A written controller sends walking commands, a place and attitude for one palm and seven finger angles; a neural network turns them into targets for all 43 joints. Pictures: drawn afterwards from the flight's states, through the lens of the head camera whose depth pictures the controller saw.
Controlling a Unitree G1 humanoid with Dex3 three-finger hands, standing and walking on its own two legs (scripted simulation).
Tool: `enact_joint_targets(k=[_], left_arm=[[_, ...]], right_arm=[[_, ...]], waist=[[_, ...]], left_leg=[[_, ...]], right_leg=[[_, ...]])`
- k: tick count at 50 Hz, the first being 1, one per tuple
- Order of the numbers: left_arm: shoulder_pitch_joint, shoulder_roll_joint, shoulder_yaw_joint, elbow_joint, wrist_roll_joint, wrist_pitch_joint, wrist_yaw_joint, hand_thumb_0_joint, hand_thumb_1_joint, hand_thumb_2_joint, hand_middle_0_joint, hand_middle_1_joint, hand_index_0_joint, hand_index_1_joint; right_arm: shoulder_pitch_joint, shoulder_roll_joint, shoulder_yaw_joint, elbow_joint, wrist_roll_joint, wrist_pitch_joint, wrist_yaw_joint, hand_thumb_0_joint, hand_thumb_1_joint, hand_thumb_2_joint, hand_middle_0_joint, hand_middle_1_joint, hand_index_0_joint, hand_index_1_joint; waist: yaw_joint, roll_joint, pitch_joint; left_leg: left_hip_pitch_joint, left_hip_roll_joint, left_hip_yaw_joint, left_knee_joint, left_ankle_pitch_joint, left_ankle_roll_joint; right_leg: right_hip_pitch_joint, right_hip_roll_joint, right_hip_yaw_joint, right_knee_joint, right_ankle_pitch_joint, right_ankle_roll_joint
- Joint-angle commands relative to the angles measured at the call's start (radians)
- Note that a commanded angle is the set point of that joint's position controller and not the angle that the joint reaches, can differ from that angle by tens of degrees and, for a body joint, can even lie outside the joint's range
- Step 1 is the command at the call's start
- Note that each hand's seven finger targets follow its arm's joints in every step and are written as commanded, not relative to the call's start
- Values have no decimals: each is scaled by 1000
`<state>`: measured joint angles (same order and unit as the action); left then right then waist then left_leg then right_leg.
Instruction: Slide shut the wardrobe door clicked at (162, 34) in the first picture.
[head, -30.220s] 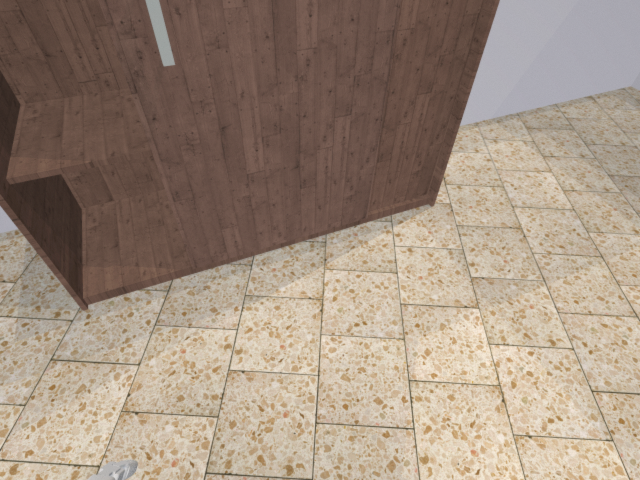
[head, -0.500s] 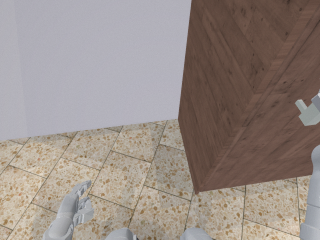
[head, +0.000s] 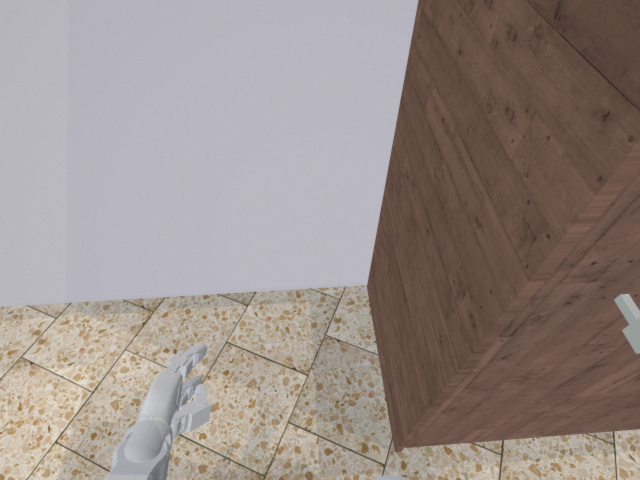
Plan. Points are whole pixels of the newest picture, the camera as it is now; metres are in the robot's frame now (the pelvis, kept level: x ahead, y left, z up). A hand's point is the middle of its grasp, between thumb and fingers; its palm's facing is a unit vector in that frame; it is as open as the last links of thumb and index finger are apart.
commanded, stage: stop walking and hold the door there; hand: right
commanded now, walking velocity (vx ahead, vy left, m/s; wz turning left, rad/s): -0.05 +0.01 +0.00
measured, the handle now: out of the picture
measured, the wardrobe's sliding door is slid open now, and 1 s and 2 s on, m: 0.00 0.00 0.00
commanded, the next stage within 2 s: none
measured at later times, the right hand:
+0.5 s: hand out of the picture +0.23 -0.32 +0.18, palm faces +0.52 +0.83 -0.20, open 7.5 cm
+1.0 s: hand out of the picture +0.23 -0.32 +0.18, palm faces +0.53 +0.83 -0.18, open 7.4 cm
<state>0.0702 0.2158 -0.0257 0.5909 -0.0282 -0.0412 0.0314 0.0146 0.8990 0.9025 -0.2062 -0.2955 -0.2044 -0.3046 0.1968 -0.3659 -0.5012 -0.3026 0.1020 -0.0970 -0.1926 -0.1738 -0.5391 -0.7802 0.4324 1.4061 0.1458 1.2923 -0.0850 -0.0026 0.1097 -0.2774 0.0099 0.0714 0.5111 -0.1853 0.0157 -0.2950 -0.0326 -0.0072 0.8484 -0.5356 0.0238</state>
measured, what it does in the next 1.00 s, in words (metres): steps on the spot: right foot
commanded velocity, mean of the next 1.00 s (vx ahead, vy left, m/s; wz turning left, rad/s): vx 0.00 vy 0.00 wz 0.00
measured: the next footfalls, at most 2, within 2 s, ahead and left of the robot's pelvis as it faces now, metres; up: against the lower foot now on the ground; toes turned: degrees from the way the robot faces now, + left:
right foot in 0.06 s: +0.06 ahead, -0.14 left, +0.00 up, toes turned +0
left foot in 1.88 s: -0.08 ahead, -0.02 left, +0.00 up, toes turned +6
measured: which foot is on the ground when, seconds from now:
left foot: down 0.00-1.00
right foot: up 0.00-0.04, down 0.06-1.00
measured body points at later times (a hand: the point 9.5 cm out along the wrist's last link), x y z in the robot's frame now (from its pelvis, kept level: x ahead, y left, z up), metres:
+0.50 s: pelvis -0.02 -0.06 +0.00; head -0.05 -0.06 +0.45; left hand +0.11 +0.19 -0.09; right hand +0.19 -0.36 +0.19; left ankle +0.02 +0.09 -0.73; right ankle +0.02 -0.14 -0.73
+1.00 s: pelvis +0.00 -0.06 +0.01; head -0.02 -0.06 +0.46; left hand +0.18 +0.17 -0.07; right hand +0.19 -0.36 +0.19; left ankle +0.02 +0.09 -0.73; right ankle +0.02 -0.14 -0.73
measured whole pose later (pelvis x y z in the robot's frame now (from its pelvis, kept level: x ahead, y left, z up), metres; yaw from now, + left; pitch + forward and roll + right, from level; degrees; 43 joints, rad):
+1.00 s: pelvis +0.00 -0.06 +0.01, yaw +3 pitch -1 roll +0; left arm 0.19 0.22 -0.02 0.64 -0.02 -0.06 0.06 0.02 0.90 0.90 -0.21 -0.30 -0.20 -0.30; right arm 0.32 -0.23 -0.32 -0.31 0.06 -0.18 -0.22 -0.12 -0.62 -0.79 0.46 1.41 0.08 1.30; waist -0.07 -0.03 -0.04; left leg -0.21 0.03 -0.06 0.43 -0.20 -0.05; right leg -0.22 0.02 -0.07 0.46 -0.22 -0.05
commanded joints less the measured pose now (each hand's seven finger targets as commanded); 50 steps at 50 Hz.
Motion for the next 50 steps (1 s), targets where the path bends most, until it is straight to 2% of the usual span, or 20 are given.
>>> enact_joint_targets(k=[1, 3, 4, 5, 7, 9, 10, 11, 12, 13, 14, 17, 19, 21, 26, 31, 38, 40, 47, 50], left_arm=[[-6, 101, 40, -126, 7, 4, 36, 0, 900, 900, -200, -300, -200, -300], [-25, 121, 61, -155, 8, -22, 40, 0, 900, 900, -200, -300, -200, -300], [-26, 120, 65, -150, 7, -31, 39, 0, 900, 900, -200, -300, -200, -300], [-11, 119, 63, -133, 5, -43, 29, 0, 900, 900, -200, -300, -200, -300], [-30, 124, 55, -134, 9, -54, 26, 0, 900, 900, -200, -300, -200, -300], [-30, 130, 51, -144, 3, -60, 25, 0, 900, 900, -200, -300, -200, -300], [-13, 129, 52, -142, 9, -65, 25, 0, 900, 900, -200, -300, -200, -300], [4, 118, 52, -141, 12, -65, 24, 0, 900, 900, -200, -300, -200, -300], [16, 109, 47, -131, 17, -66, 24, 0, 900, 900, -200, -300, -200, -300], [27, 113, 47, -121, 15, -68, 24, 0, 900, 900, -200, -300, -200, -300], [16, 119, 50, -119, 8, -69, 24, 0, 900, 900, -200, -300, -200, -300], [25, 128, 47, -112, 13, -82, 38, 0, 900, 900, -200, -300, -200, -300], [5, 128, 38, -116, 11, -85, 43, 0, 900, 900, -200, -300, -200, -300], [3, 123, 35, -114, 8, -86, 46, 0, 900, 900, -200, -300, -200, -300], [11, 118, 36, -102, 15, -85, 44, 0, 900, 900, -200, -300, -200, -300], [8, 120, 37, -102, 16, -80, 38, 0, 900, 900, -200, -300, -200, -300], [6, 108, 37, -112, 16, -84, 37, 0, 900, 900, -200, -300, -200, -300], [9, 109, 41, -109, 16, -83, 40, 0, 900, 900, -200, -300, -200, -300], [5, 106, 45, -117, 14, -76, 39, 0, 900, 900, -200, -300, -200, -300], [8, 111, 49, -116, 13, -71, 42, 0, 900, 900, -200, -300, -200, -300]], right_arm=[[-55, -235, 21, -279, -49, -84, 20, 0, -900, -900, 450, 1400, 450, 1400], [-46, -187, 67, -345, -46, -96, 20, 0, -900, -900, 450, 1400, 450, 1400], [-50, -176, 86, -334, -49, -95, 24, 0, -900, -900, 450, 1400, 450, 1400], [10, -90, 148, -230, -57, -82, 33, 0, -900, -900, 450, 1400, 450, 1400], [-46, -158, 103, -223, -79, -68, 23, 0, -900, -900, 450, 1400, 450, 1400], [-45, -170, 107, -240, -88, -73, 22, 0, -900, -900, 450, 1400, 450, 1400], [-23, -156, 129, -224, -92, -73, 27, 0, -900, -900, 450, 1400, 450, 1400], [-18, -172, 119, -208, -87, -72, 28, 0, -900, -900, 450, 1400, 450, 1400], [-30, -183, 109, -204, -78, -71, 28, 0, -900, -900, 450, 1400, 450, 1400], [-46, -193, 87, -195, -75, -73, 25, 0, -900, -900, 450, 1400, 450, 1400], [-45, -152, 136, -215, -72, -73, 30, 0, -900, -900, 450, 1400, 450, 1400], [-27, -141, 136, -211, -77, -91, 26, 0, -900, -900, 450, 1400, 450, 1400], [-2, -95, 178, -185, -85, -94, 29, 0, -900, -900, 450, 1400, 450, 1400], [-17, -86, 186, -184, -94, -106, 25, 0, -900, -900, 450, 1400, 450, 1400], [-7, -57, 227, -149, -103, -116, 31, 0, -900, -900, 450, 1400, 450, 1400], [-35, -25, 264, -135, -114, -131, 39, 0, -900, -900, 450, 1400, 450, 1400], [-39, 17, 320, -179, -114, -137, 44, 0, -900, -900, 450, 1400, 450, 1400], [-22, -7, 293, -173, -110, -131, 44, 0, -900, -900, 450, 1400, 450, 1400], [21, 12, 308, -209, -102, -130, 47, 0, -900, -900, 450, 1400, 450, 1400], [56, -11, 278, -200, -98, -126, 44, 0, -900, -900, 450, 1400, 450, 1400]], waist=[[112, -33, -342], [76, -271, -299], [76, -253, -261], [78, -204, -195], [74, -219, -69], [64, -106, -66], [71, -8, -82], [86, 87, -110], [96, 113, -132], [97, 74, -166], [96, 88, -176], [87, -22, -227], [78, -140, -207], [72, -177, -171], [75, -58, -129], [76, -62, -108], [76, -74, -181], [77, -12, -182], [80, -56, -205], [78, -38, -201]], left_leg=[[78, 160, -103, 66, 398, 40], [-40, 23, -59, 245, -161, -36], [-34, -1, -82, 345, -293, -36], [6, -12, -90, 367, -304, -31], [22, 17, -81, 249, -200, -30], [79, 18, -76, 34, -67, -29], [59, 46, -159, -81, 8, -10], [-20, 128, -298, -169, -3, 29], [-88, 190, -359, -229, -48, 58], [-111, 194, -347, -238, -137, 69], [-107, 181, -329, -228, -187, 65], [-54, 78, -201, -120, -130, 20], [2, 17, -130, -48, -120, -12], [53, -6, -100, 33, -97, -22], [41, 18, -144, -79, -44, -17], [38, 3, -146, -90, -104, -18], [43, 9, -139, -90, -3, -18], [35, 19, -156, -120, 38, -14], [45, 25, -146, -113, 109, -11], [53, 28, -143, -113, 134, -12]], right_leg=[[211, -19, -12, -377, 439, -3], [147, -282, 247, -532, 617, -125], [65, -307, 262, -594, 436, -155], [-67, -286, 209, -616, 205, -153], [-137, -247, 152, -588, 247, -140], [-123, -171, 57, -470, 269, -82], [-87, -100, 21, -389, 228, -52], [-33, -28, -21, -294, 187, -25], [28, -1, -22, -237, 187, -13], [75, -3, -2, -243, 198, -13], [78, -5, 16, -239, 212, -22], [123, -63, 68, -423, 275, -47], [56, -122, 146, -561, 163, -65], [-12, -160, 183, -646, 65, -78], [5, -113, 93, -582, 148, -63], [-36, -107, 103, -631, -11, -61], [74, -95, 82, -595, 165, -50], [95, -76, 54, -549, 247, -46], [129, -61, 34, -520, 366, -31], [125, -61, 35, -512, 407, -31]])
